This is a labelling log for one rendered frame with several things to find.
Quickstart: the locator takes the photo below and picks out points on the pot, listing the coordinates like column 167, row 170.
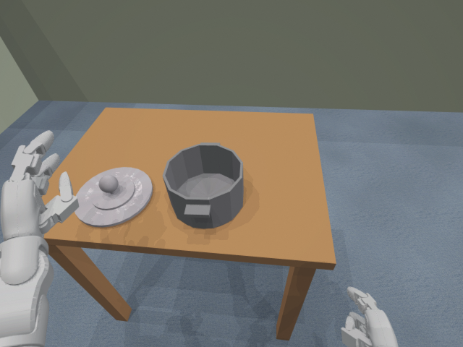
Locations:
column 205, row 184

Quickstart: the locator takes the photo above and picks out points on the robot left forearm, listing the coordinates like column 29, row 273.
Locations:
column 25, row 277

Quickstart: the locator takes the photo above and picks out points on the knob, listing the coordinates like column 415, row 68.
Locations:
column 108, row 183

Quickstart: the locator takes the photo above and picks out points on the lid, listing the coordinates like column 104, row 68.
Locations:
column 101, row 209

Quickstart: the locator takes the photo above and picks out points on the table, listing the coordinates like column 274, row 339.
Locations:
column 284, row 219

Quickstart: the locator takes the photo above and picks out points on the right robot hand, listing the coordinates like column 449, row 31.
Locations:
column 372, row 331

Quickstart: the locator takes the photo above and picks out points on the left robot hand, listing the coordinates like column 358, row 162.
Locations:
column 21, row 195

